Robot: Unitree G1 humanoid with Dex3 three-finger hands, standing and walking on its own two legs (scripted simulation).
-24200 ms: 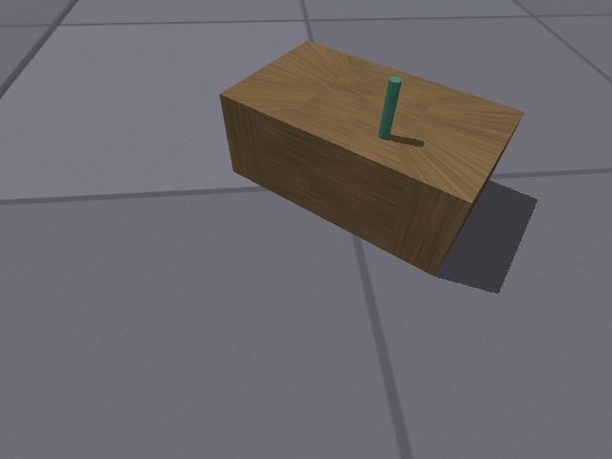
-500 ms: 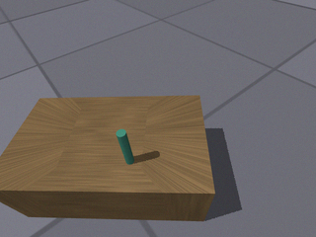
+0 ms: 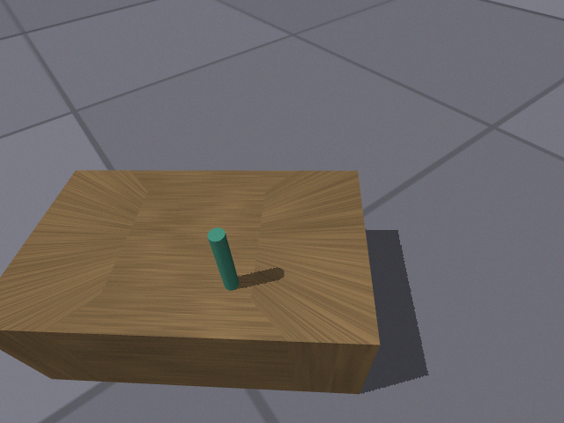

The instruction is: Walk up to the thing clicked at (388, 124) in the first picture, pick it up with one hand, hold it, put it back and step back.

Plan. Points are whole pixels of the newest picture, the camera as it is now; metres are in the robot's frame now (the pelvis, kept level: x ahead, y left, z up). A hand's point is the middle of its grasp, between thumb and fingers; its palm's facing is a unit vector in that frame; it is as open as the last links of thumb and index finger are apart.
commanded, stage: home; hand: left
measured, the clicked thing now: (224, 261) +0.54 +0.18 -0.25
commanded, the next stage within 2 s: stand in 0.46 s
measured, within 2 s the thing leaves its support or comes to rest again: neither
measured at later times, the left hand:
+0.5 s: hand out of the picture +0.08 +0.25 -0.15, palm faces +0.02 -0.93 -0.38, open 17.6 cm
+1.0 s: hand out of the picture +0.09 +0.25 -0.15, palm faces +0.01 -0.93 -0.37, open 9.8 cm
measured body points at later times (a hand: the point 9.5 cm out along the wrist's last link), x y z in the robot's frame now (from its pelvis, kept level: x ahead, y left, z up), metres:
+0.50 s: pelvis +0.01 +0.00 +0.00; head +0.01 -0.03 +0.45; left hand +0.08 +0.30 -0.12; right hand +0.07 -0.29 -0.15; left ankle -0.02 +0.15 -0.75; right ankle +0.03 -0.09 -0.75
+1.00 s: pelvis +0.02 +0.00 +0.00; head +0.02 -0.02 +0.45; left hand +0.09 +0.30 -0.12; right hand +0.08 -0.29 -0.15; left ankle -0.02 +0.15 -0.75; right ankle +0.03 -0.09 -0.75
